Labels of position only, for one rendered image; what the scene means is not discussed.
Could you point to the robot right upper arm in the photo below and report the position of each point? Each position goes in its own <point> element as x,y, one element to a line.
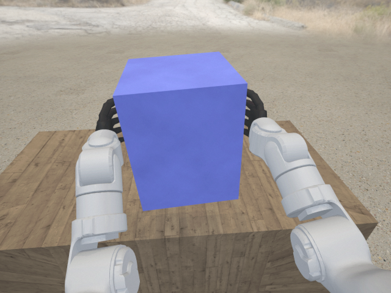
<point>332,252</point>

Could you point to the robot right forearm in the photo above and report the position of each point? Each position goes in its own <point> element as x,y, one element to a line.
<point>304,193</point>

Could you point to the robot right hand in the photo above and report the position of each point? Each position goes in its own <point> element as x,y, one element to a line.
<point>256,110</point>

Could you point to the robot left forearm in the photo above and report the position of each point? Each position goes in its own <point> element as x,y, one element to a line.
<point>99,205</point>

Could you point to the pedestal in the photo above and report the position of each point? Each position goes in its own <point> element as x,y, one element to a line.
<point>233,246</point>

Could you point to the robot left upper arm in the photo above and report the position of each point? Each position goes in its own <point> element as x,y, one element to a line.
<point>111,269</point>

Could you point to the carton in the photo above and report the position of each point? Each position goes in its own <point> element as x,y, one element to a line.
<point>182,119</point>

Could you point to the robot left hand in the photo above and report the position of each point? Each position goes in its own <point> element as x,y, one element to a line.
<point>106,121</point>

